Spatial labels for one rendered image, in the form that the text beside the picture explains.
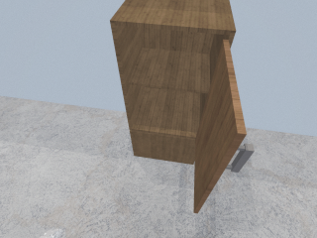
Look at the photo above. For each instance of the handle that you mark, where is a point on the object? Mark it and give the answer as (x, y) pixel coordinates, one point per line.
(246, 151)

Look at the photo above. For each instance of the cupboard door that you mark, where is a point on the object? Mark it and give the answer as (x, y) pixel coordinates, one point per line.
(221, 129)

